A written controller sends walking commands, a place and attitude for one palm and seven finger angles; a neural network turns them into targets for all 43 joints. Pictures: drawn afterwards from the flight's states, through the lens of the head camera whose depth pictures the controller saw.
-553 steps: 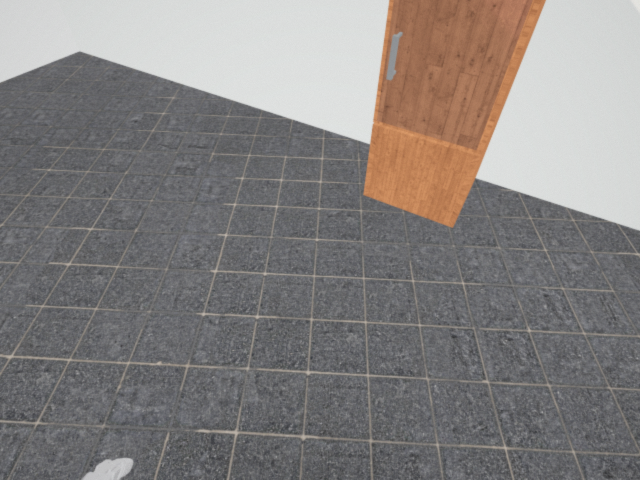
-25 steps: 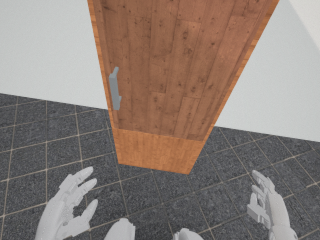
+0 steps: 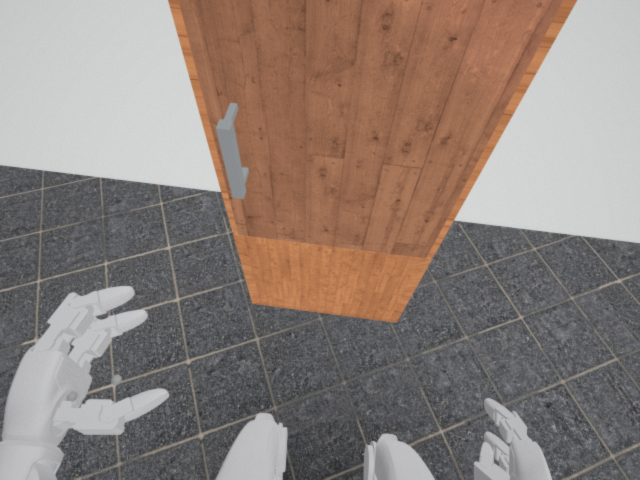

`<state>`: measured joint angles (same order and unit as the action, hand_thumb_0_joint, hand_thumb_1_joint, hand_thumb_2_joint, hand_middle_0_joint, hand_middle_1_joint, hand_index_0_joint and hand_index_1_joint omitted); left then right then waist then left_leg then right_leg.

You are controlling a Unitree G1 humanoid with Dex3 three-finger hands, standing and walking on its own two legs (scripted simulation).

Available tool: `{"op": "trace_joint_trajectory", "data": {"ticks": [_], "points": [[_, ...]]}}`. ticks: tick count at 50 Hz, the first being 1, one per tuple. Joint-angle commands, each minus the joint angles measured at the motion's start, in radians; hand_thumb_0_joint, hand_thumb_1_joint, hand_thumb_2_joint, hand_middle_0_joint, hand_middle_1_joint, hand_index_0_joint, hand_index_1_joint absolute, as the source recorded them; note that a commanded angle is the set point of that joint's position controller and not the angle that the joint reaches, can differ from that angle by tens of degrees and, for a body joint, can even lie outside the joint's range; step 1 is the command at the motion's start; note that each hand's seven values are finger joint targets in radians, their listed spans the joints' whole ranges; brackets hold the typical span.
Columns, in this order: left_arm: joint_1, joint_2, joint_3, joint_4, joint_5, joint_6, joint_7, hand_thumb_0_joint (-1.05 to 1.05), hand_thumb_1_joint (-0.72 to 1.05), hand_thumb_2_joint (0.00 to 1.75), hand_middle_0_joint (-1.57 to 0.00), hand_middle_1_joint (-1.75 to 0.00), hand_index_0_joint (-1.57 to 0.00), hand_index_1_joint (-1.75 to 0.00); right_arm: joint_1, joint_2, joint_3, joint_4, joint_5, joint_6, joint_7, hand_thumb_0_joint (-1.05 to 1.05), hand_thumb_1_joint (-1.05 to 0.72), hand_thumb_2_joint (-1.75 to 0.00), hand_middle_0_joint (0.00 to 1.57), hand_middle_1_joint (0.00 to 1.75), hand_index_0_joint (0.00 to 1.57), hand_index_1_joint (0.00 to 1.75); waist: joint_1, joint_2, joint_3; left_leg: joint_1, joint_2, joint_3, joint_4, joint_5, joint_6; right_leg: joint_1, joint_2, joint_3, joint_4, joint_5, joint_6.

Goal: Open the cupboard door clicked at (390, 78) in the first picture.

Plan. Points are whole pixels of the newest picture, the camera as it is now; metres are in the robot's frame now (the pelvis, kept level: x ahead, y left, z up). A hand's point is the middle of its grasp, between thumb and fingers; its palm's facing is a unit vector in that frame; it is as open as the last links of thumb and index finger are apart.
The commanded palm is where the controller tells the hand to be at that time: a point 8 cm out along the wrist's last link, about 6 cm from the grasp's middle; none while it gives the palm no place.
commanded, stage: raise the hand with hooked fingers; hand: left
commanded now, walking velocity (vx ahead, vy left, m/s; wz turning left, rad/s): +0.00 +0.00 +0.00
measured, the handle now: (235, 153) +0.55 +0.17 +0.03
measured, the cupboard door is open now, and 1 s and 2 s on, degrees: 0 0 0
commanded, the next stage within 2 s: move the hooked fingers beside the handle in 1.18 s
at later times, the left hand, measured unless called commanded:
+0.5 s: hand (95, 357) +0.24 +0.27 +0.02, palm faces -0.05 -1.00 -0.05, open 13.9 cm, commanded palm +0.23 +0.32 +0.04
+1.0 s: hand (86, 317) +0.28 +0.29 +0.03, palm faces -0.04 -1.00 -0.05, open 14.0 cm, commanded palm +0.26 +0.34 +0.04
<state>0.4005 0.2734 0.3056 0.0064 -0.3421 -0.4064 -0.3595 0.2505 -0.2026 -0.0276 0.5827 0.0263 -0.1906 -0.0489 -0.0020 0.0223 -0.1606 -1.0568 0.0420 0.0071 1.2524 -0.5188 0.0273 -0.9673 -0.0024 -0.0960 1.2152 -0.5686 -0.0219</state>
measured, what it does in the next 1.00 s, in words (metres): stands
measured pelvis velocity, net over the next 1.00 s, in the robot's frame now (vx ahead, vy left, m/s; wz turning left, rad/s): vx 0.00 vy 0.02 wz -0.01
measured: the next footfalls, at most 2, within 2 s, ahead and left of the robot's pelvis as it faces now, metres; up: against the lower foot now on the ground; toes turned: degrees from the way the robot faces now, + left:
none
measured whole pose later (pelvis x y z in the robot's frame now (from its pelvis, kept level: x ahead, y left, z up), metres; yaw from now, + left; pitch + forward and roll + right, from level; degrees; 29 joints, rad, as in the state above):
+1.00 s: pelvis +0.00 +0.02 +0.00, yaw -1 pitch +20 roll -4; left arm 0.04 0.43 0.44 0.37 -0.38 -0.38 -0.56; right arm 0.27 -0.29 0.02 0.52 0.04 -0.20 -0.04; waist -0.03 0.01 -0.16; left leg -1.11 0.03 0.02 1.26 -0.52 0.06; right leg -1.01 -0.01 -0.09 1.20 -0.55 0.00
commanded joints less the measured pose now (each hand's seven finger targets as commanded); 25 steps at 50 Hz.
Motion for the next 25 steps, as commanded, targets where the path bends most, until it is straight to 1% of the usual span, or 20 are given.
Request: {"op": "trace_joint_trajectory", "data": {"ticks": [1,2,3,5,6,7,8,9,10,12,13,14,15,16,17,20,22,23,24,25], "points": [[-0.086,0.118,-0.006,-0.039,0.021,-0.105,-0.039,0.00,-0.20,0.43,-0.28,-1.00,-0.28,-1.00,-0.068,-0.176,-0.051,-0.152,0.010,-0.072,-0.004,0.00,-0.90,-0.90,0.20,0.30,0.20,0.30,-0.043,0.004,-0.148,0.168,-0.027,-0.071,-0.156,0.127,-0.001,-0.012,0.027,0.038,-0.168,0.073,-0.001],[-0.114,0.128,-0.014,-0.017,0.018,-0.100,-0.067,0.00,-0.22,0.42,-0.28,-1.02,-0.28,-1.02,-0.064,-0.190,-0.050,-0.159,0.014,-0.074,-0.008,0.00,-0.90,-0.90,0.20,0.30,0.20,0.30,-0.047,-0.008,-0.130,0.153,-0.027,-0.074,-0.157,0.096,0.003,-0.020,0.029,0.045,-0.174,0.047,-0.004],[-0.138,0.152,-0.001,-0.024,0.010,-0.098,-0.089,0.00,-0.24,0.41,-0.28,-1.03,-0.28,-1.03,-0.054,-0.202,-0.050,-0.165,0.020,-0.078,-0.012,0.00,-0.90,-0.90,0.20,0.30,0.20,0.30,-0.046,-0.001,-0.163,0.166,-0.029,-0.074,-0.164,0.080,0.005,-0.012,0.026,0.051,-0.181,0.035,-0.002],[-0.169,0.222,0.051,-0.070,-0.009,-0.088,-0.113,0.00,-0.29,0.39,-0.29,-1.07,-0.29,-1.07,-0.045,-0.213,-0.047,-0.183,0.023,-0.087,-0.019,0.00,-0.90,-0.90,0.20,0.30,0.20,0.30,-0.023,0.051,-0.226,0.206,-0.031,-0.075,-0.188,0.083,0.007,0.027,0.022,0.056,-0.189,0.043,-0.006],[-0.180,0.256,0.085,-0.104,-0.020,-0.088,-0.115,0.00,-0.31,0.38,-0.29,-1.08,-0.29,-1.08,-0.043,-0.215,-0.048,-0.188,0.024,-0.092,-0.022,0.00,-0.90,-0.90,0.20,0.30,0.20,0.30,-0.011,0.059,-0.266,0.235,-0.030,-0.075,-0.192,0.112,0.008,0.049,0.022,0.056,-0.186,0.068,-0.007],[-0.192,0.302,0.130,-0.131,-0.030,-0.089,-0.109,0.00,-0.34,0.37,-0.29,-1.10,-0.29,-1.10,-0.041,-0.216,-0.046,-0.192,0.021,-0.094,-0.022,0.00,-0.90,-0.90,0.20,0.30,0.20,0.30,0.012,0.105,-0.292,0.260,-0.029,-0.079,-0.198,0.143,0.003,0.065,0.027,0.050,-0.170,0.091,-0.015],[-0.183,0.299,0.141,-0.163,-0.038,-0.093,-0.100,0.00,-0.36,0.36,-0.29,-1.11,-0.29,-1.11,-0.040,-0.209,-0.042,-0.201,0.021,-0.094,-0.022,0.00,-0.90,-0.90,0.20,0.30,0.20,0.30,0.022,0.111,-0.322,0.296,-0.026,-0.081,-0.214,0.169,0.001,0.077,0.027,0.043,-0.169,0.112,-0.015],[-0.169,0.297,0.158,-0.170,-0.048,-0.098,-0.085,0.00,-0.38,0.35,-0.29,-1.12,-0.29,-1.12,-0.044,-0.201,-0.043,-0.198,0.020,-0.094,-0.020,0.00,-0.90,-0.90,0.20,0.30,0.20,0.30,0.027,0.125,-0.323,0.316,-0.027,-0.082,-0.220,0.193,-0.002,0.085,0.027,0.036,-0.169,0.132,-0.014],[-0.156,0.289,0.170,-0.173,-0.055,-0.102,-0.069,0.00,-0.41,0.34,-0.29,-1.14,-0.29,-1.14,-0.045,-0.196,-0.043,-0.195,0.018,-0.093,-0.018,0.00,-0.90,-0.90,0.20,0.30,0.20,0.30,0.033,0.123,-0.327,0.327,-0.026,-0.084,-0.225,0.215,-0.005,0.090,0.028,0.028,-0.165,0.147,-0.014],[-0.147,0.285,0.187,-0.123,-0.055,-0.095,-0.045,0.00,-0.45,0.32,-0.30,-1.17,-0.30,-1.17,-0.041,-0.195,-0.043,-0.186,0.014,-0.085,-0.014,0.00,-0.90,-0.90,0.20,0.30,0.20,0.30,0.032,0.115,-0.307,0.318,-0.023,-0.087,-0.220,0.242,-0.009,0.087,0.035,0.019,-0.159,0.165,-0.016],[-0.149,0.254,0.164,-0.080,-0.048,-0.086,-0.044,0.00,-0.48,0.31,-0.30,-1.18,-0.30,-1.18,-0.041,-0.196,-0.042,-0.182,0.014,-0.079,-0.011,0.00,-0.90,-0.90,0.20,0.30,0.20,0.30,0.017,0.108,-0.280,0.309,-0.023,-0.083,-0.217,0.235,-0.011,0.067,0.033,0.013,-0.158,0.164,-0.011],[-0.158,0.245,0.153,-0.023,-0.040,-0.068,-0.045,0.00,-0.50,0.30,-0.30,-1.20,-0.30,-1.20,-0.039,-0.199,-0.041,-0.179,0.014,-0.069,-0.007,0.00,-0.90,-0.90,0.20,0.30,0.20,0.30,0.006,0.097,-0.236,0.282,-0.023,-0.087,-0.224,0.194,-0.013,0.047,0.033,0.009,-0.164,0.141,-0.008],[-0.182,0.234,0.126,0.014,-0.029,-0.052,-0.055,0.00,-0.50,0.30,-0.30,-1.20,-0.30,-1.20,-0.037,-0.207,-0.038,-0.180,0.016,-0.062,-0.006,0.00,-0.90,-0.90,0.20,0.30,0.20,0.30,-0.009,0.096,-0.200,0.257,-0.025,-0.085,-0.227,0.139,-0.012,0.026,0.032,0.010,-0.171,0.111,-0.005],[-0.201,0.228,0.114,0.065,-0.025,-0.032,-0.067,0.00,-0.50,0.30,-0.30,-1.20,-0.30,-1.20,-0.033,-0.212,-0.037,-0.181,0.019,-0.058,-0.007,0.00,-0.90,-0.90,0.20,0.30,0.20,0.30,-0.021,0.071,-0.165,0.232,-0.026,-0.085,-0.232,0.095,-0.010,0.016,0.031,0.014,-0.186,0.087,-0.002],[-0.226,0.229,0.098,0.101,-0.018,-0.015,-0.088,0.00,-0.50,0.30,-0.30,-1.20,-0.30,-1.20,-0.024,-0.222,-0.034,-0.185,0.021,-0.056,-0.010,0.00,-0.90,-0.90,0.20,0.30,0.20,0.30,-0.029,0.064,-0.141,0.217,-0.025,-0.089,-0.233,0.076,-0.008,0.006,0.035,0.016,-0.187,0.080,-0.006],[-0.321,0.273,0.096,0.116,-0.016,0.010,-0.143,0.00,-0.50,0.30,-0.30,-1.20,-0.30,-1.20,-0.005,-0.240,-0.029,-0.199,0.027,-0.057,-0.018,0.00,-0.90,-0.90,0.20,0.30,0.20,0.30,-0.044,0.048,-0.171,0.225,-0.028,-0.084,-0.227,0.074,0.002,0.019,0.032,0.030,-0.207,0.080,-0.003],[-0.402,0.318,0.128,0.088,-0.032,-0.005,-0.169,0.00,-0.50,0.30,-0.30,-1.20,-0.30,-1.20,0.002,-0.244,-0.026,-0.200,0.024,-0.066,-0.025,0.00,-0.90,-0.90,0.20,0.30,0.20,0.30,-0.042,0.052,-0.204,0.239,-0.028,-0.084,-0.207,0.099,0.004,0.029,0.037,0.037,-0.200,0.089,-0.010],[-0.431,0.347,0.156,0.065,-0.040,-0.021,-0.177,0.00,-0.50,0.30,-0.30,-1.20,-0.30,-1.20,0.001,-0.243,-0.024,-0.198,0.021,-0.069,-0.026,0.00,-0.90,-0.90,0.20,0.30,0.20,0.30,-0.032,0.070,-0.245,0.264,-0.028,-0.084,-0.206,0.123,0.003,0.040,0.036,0.040,-0.196,0.099,-0.011],[-0.448,0.365,0.174,0.042,-0.045,-0.041,-0.179,0.00,-0.50,0.30,-0.30,-1.20,-0.30,-1.20,-0.002,-0.240,-0.024,-0.197,0.019,-0.075,-0.027,0.00,-0.90,-0.90,0.20,0.30,0.20,0.30,-0.023,0.103,-0.268,0.291,-0.027,-0.085,-0.205,0.145,0.001,0.039,0.035,0.042,-0.191,0.110,-0.015],[-0.457,0.382,0.195,0.035,-0.051,-0.057,-0.177,0.00,-0.50,0.30,-0.30,-1.20,-0.30,-1.20,-0.002,-0.237,-0.021,-0.194,0.016,-0.079,-0.027,0.00,-0.90,-0.90,0.20,0.30,0.20,0.30,-0.018,0.106,-0.281,0.304,-0.025,-0.089,-0.206,0.160,-0.002,0.038,0.036,0.038,-0.184,0.117,-0.016]]}}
